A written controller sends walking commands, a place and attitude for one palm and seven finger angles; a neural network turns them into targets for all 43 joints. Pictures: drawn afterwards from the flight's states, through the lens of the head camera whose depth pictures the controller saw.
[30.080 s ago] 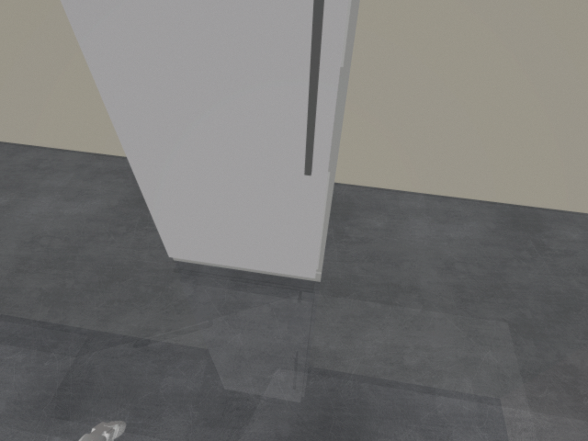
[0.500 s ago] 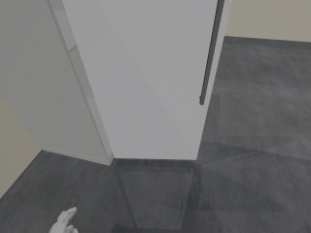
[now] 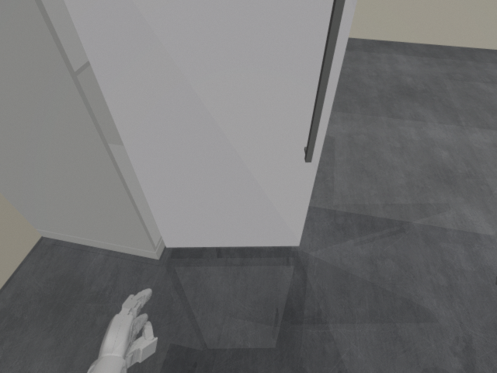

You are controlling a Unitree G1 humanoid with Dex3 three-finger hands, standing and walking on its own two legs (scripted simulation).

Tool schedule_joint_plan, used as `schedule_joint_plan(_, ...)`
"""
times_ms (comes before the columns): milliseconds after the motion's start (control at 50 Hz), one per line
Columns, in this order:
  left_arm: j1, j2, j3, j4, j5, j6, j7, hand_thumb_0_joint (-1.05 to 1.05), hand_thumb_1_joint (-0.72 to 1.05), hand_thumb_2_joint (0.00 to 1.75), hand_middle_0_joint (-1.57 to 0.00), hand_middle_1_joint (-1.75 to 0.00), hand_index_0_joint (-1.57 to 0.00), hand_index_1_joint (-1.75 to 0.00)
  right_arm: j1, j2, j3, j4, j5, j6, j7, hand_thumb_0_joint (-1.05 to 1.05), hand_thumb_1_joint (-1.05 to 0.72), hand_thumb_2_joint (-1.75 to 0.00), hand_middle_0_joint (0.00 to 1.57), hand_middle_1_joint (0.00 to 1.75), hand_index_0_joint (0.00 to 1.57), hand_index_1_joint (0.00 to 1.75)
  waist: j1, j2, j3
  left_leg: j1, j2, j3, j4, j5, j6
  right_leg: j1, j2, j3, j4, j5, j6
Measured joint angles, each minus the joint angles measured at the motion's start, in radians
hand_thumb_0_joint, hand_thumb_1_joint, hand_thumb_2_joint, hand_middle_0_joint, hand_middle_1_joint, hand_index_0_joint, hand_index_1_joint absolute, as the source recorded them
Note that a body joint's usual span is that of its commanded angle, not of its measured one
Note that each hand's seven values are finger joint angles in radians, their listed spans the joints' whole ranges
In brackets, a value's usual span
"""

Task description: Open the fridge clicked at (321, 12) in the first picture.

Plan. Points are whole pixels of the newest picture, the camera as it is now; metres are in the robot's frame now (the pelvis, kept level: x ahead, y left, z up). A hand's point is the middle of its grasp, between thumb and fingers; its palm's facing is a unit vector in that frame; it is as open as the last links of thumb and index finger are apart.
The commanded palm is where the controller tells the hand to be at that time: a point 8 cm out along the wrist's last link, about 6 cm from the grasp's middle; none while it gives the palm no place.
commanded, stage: stop stepping back and stand still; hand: right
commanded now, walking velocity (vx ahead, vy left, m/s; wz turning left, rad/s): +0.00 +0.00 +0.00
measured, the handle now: (322, 77) +0.70 -0.14 +0.13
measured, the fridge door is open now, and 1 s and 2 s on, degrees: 77 77 77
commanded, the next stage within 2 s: let the arm hang, fingers relaxed in 0.22 s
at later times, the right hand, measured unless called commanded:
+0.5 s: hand (410, 364) +0.17 -0.25 -0.08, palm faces +0.04 +0.92 -0.38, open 7.4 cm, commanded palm none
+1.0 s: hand out of the picture -0.04 -0.19 -0.17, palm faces +0.03 +0.98 -0.20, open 7.3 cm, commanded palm none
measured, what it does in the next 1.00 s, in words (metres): stands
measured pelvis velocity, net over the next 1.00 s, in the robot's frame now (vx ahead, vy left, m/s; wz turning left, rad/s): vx -0.02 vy -0.02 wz -0.02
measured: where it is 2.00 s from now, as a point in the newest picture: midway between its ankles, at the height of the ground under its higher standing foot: outside the picture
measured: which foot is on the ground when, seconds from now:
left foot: down 0.00-1.00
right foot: down 0.00-1.00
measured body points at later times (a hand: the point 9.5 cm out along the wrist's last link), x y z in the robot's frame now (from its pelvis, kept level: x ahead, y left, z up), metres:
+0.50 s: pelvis -0.01 -0.02 -0.01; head +0.01 +0.01 +0.44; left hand +0.14 +0.25 -0.13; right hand +0.17 -0.30 -0.06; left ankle -0.01 +0.10 -0.73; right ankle +0.03 -0.12 -0.73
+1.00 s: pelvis -0.02 -0.02 +0.00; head +0.01 -0.02 +0.45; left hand -0.04 +0.19 -0.16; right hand -0.04 -0.25 -0.15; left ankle -0.01 +0.10 -0.73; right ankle +0.03 -0.12 -0.73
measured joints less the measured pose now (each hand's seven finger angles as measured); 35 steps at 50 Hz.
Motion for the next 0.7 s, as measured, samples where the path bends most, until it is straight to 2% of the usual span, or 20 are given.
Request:
schedule_joint_plan(120, -0.024, -0.007, -0.006, -0.032, -0.005, 0.009, -0.008, 0.01, 0.91, 0.90, -0.20, -0.30, -0.20, -0.30, 0.035, -0.034, -0.016, -0.027, 0.016, -0.004, 0.001, 0.01, -0.89, -0.89, 0.21, 0.30, 0.21, 0.30, 0.004, -0.012, 0.001, 0.010, -0.008, -0.008, -0.047, 0.020, -0.003, 0.001, -0.007, -0.007, -0.020, 0.001, 0.001)
schedule_joint_plan(320, 0.003, 0.005, -0.006, -0.017, -0.006, 0.044, 0.005, 0.01, 0.91, 0.90, -0.20, -0.30, -0.20, -0.30, 0.055, -0.020, 0.002, -0.003, 0.025, 0.031, -0.001, 0.01, -0.89, -0.89, 0.21, 0.30, 0.21, 0.30, 0.010, -0.017, -0.005, 0.021, -0.004, -0.011, -0.080, 0.033, -0.011, 0.006, -0.002, -0.010, -0.040, 0.007, -0.007)
schedule_joint_plan(340, 0.004, 0.013, 0.003, 0.007, -0.011, 0.022, -0.014, 0.01, 0.91, 0.90, -0.20, -0.30, -0.20, -0.30, 0.032, -0.025, 0.028, 0.048, 0.014, 0.012, 0.007, 0.01, -0.89, -0.89, 0.21, 0.30, 0.21, 0.30, 0.009, -0.024, -0.012, 0.007, -0.001, -0.004, -0.066, 0.032, -0.012, -0.009, 0.000, -0.005, -0.029, 0.006, -0.008)
schedule_joint_plan(360, 0.000, 0.032, 0.010, 0.037, -0.015, 0.018, -0.036, 0.01, 0.91, 0.90, -0.20, -0.30, -0.20, -0.30, -0.015, -0.030, 0.072, 0.137, -0.002, 0.021, 0.030, 0.01, -0.90, -0.90, 0.21, 0.30, 0.21, 0.30, 0.006, -0.034, -0.023, -0.012, 0.006, 0.003, -0.043, 0.022, -0.014, -0.029, 0.006, 0.000, -0.010, 0.002, -0.011)
schedule_joint_plan(400, -0.021, 0.076, 0.014, 0.097, -0.011, 0.054, -0.066, 0.01, 0.91, 0.90, -0.20, -0.30, -0.20, -0.30, -0.123, -0.022, 0.169, 0.375, -0.027, 0.092, 0.077, 0.00, -0.90, -0.90, 0.20, 0.30, 0.21, 0.30, 0.004, -0.058, -0.043, -0.055, 0.023, 0.012, 0.018, -0.007, -0.019, -0.067, 0.021, 0.006, 0.030, -0.009, -0.020)
schedule_joint_plan(440, -0.047, 0.103, 0.013, 0.146, 0.000, 0.098, -0.076, 0.01, 0.91, 0.90, -0.20, -0.30, -0.20, -0.30, -0.207, 0.009, 0.250, 0.637, -0.040, 0.170, 0.107, 0.00, -0.90, -0.90, 0.20, 0.29, 0.20, 0.30, 0.015, -0.076, -0.049, -0.084, 0.035, 0.014, 0.069, -0.029, -0.024, -0.090, 0.032, 0.008, 0.062, -0.019, -0.028)
schedule_joint_plan(520, -0.054, 0.094, 0.015, 0.213, 0.016, 0.145, -0.075, 0.01, 0.91, 0.90, -0.20, -0.30, -0.20, -0.30, -0.267, 0.101, 0.360, 1.055, -0.052, 0.256, 0.130, 0.00, -0.91, -0.90, 0.20, 0.29, 0.20, 0.29, 0.048, -0.063, -0.029, -0.086, 0.039, 0.012, 0.089, -0.036, -0.019, -0.085, 0.034, 0.006, 0.069, -0.017, -0.023)
schedule_joint_plan(600, -0.010, 0.052, 0.008, 0.287, 0.024, 0.173, -0.067, 0.01, 0.91, 0.90, -0.20, -0.30, -0.20, -0.30, -0.250, 0.198, 0.421, 1.309, -0.048, 0.277, 0.136, 0.01, -0.91, -0.89, 0.20, 0.29, 0.20, 0.29, 0.060, -0.014, 0.007, -0.054, 0.029, 0.017, 0.050, -0.014, -0.013, -0.057, 0.027, 0.011, 0.036, 0.002, -0.016)
schedule_joint_plan(620, 0.006, 0.039, 0.007, 0.310, 0.024, 0.177, -0.063, 0.01, 0.91, 0.90, -0.20, -0.30, -0.20, -0.30, -0.246, 0.210, 0.400, 1.345, -0.039, 0.270, 0.117, 0.00, -0.95, -0.89, 0.20, 0.29, 0.20, 0.29, 0.056, -0.005, 0.014, -0.046, 0.023, 0.022, 0.033, -0.004, -0.011, -0.054, 0.022, 0.016, 0.028, 0.008, -0.015)
schedule_joint_plan(700, 0.063, -0.003, 0.005, 0.398, 0.024, 0.191, -0.054, 0.01, 0.91, 0.90, -0.20, -0.30, -0.20, -0.30, -0.229, 0.190, 0.387, 1.448, -0.041, 0.251, 0.116, -0.02, -1.01, -0.89, 0.21, 0.30, 0.21, 0.30, 0.033, 0.003, 0.035, -0.016, 0.004, 0.038, -0.039, 0.037, -0.002, -0.046, 0.007, 0.034, -0.004, 0.032, -0.007)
